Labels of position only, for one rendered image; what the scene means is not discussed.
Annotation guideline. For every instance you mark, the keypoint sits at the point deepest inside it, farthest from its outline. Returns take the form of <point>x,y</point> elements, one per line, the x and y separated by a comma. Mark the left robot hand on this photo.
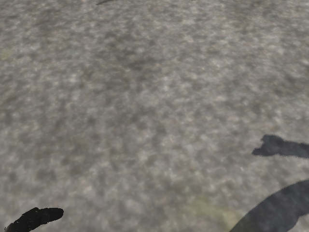
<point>34,218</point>

